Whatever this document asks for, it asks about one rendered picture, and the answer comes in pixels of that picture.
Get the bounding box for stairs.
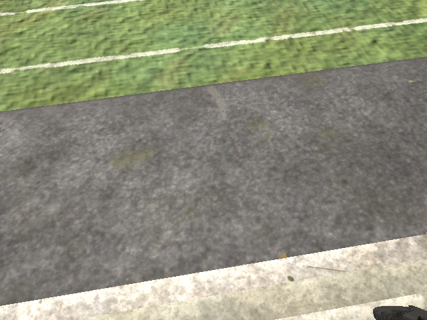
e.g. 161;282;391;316
0;235;427;320

